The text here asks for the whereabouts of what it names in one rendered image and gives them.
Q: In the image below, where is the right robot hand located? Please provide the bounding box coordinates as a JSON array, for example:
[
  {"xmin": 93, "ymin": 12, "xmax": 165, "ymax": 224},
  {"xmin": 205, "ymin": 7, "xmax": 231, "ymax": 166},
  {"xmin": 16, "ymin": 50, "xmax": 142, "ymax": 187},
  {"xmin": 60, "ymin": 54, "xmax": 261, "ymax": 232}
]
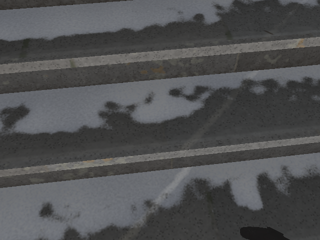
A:
[{"xmin": 240, "ymin": 226, "xmax": 290, "ymax": 240}]

